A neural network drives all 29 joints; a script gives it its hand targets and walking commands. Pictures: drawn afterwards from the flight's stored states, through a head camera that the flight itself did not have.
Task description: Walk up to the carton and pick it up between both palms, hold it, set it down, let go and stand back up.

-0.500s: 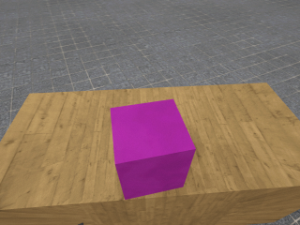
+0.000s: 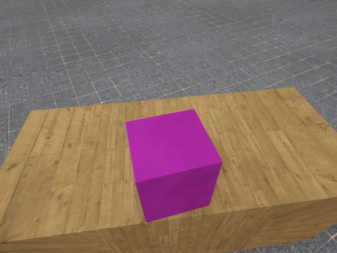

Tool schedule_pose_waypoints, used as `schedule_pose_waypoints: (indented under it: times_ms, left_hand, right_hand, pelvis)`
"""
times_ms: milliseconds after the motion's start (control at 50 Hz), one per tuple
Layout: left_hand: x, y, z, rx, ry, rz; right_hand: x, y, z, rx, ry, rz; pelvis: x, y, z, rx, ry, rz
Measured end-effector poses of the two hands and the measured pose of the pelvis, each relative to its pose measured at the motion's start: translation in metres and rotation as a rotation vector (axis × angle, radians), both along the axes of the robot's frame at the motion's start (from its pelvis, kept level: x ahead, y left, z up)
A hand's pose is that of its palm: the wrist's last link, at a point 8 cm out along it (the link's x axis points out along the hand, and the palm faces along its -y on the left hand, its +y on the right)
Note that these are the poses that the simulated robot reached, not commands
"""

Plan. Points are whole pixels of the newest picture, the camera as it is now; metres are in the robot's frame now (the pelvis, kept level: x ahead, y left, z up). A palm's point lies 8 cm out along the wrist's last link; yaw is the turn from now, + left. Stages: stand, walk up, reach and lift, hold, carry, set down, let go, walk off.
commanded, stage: stand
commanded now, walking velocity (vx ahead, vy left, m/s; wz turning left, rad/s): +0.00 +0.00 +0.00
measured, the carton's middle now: (170, 166) +0.39 +0.02 -0.06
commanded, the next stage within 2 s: none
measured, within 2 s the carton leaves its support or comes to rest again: neither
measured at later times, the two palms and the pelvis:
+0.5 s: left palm out of the picture +0.02 +0.22 -0.14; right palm out of the picture +0.00 -0.22 -0.14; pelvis +0.01 +0.00 +0.01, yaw +0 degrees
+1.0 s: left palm out of the picture +0.00 +0.21 -0.14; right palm out of the picture -0.01 -0.20 -0.14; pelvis +0.03 +0.00 +0.01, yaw +0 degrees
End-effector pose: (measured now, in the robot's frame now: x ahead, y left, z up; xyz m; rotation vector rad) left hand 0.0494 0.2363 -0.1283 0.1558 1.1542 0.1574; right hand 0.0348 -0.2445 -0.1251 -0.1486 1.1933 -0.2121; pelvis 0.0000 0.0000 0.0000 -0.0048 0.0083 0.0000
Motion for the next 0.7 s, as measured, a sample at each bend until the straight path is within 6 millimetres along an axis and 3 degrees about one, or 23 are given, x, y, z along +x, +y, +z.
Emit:
schedule_pose_waypoints:
  times_ms: [180,700]
  left_hand:
    - [-0.021,-0.008,-0.006,-0.019,0.08,0.03]
    - [-0.033,-0.026,-0.014,-0.052,0.217,0.044]
  right_hand:
    - [-0.011,0.003,-0.004,0.003,0.056,-0.027]
    - [-0.05,0.03,-0.014,0.062,0.246,-0.077]
  pelvis:
    - [0.005,0.002,0.002,0.002,-0.006,-0.002]
    - [0.019,0.002,0.006,0.007,-0.03,-0.003]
